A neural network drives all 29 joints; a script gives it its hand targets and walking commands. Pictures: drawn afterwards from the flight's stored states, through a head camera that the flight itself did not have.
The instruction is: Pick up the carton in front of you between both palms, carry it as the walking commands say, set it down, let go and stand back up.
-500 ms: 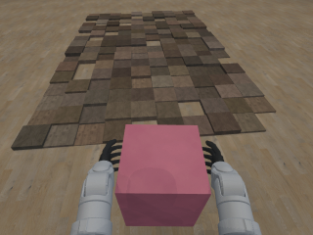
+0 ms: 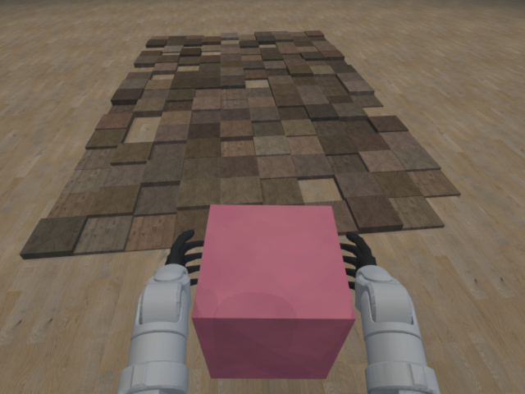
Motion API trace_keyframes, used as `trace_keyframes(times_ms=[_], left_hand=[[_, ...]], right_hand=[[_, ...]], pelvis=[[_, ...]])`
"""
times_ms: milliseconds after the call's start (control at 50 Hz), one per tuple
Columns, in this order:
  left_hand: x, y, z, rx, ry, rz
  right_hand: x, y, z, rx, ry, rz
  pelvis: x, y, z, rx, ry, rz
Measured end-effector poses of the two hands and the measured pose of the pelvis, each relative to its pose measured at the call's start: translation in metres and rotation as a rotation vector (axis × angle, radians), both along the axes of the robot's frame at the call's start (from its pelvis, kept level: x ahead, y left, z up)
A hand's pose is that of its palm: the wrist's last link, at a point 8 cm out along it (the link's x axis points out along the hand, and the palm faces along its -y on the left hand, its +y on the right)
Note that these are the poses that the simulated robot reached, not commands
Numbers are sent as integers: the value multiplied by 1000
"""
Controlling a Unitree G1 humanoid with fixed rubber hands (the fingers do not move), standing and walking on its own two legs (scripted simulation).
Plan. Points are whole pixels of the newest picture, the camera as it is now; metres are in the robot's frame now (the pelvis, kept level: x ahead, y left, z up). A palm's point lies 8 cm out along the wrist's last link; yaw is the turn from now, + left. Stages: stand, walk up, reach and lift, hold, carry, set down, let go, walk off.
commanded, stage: hold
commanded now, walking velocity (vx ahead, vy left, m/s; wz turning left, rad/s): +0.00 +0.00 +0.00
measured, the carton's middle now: (269, 294) +0.30 +0.00 -0.03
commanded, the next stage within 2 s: carry in 0.68 s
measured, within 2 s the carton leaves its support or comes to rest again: neither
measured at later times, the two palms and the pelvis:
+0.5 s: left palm (177, 272) +0.29 +0.15 +0.05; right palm (364, 273) +0.29 -0.15 +0.05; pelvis +0.00 +0.00 +0.00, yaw +0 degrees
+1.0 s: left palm (164, 234) +0.34 +0.18 +0.08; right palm (345, 231) +0.35 -0.12 +0.08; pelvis +0.07 +0.02 -0.01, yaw +0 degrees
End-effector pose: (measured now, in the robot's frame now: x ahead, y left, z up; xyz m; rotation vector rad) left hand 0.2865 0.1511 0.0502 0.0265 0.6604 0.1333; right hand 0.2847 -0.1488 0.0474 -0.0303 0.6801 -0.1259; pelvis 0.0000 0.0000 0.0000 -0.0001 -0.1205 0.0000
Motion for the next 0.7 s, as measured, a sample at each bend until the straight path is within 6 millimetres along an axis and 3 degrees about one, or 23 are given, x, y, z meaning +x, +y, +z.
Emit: trace_keyframes(times_ms=[700], left_hand=[[4,1,0,6,-6,-1]], right_hand=[[5,1,0,-6,-7,6]], pelvis=[[4,0,-1,-1,28,4]])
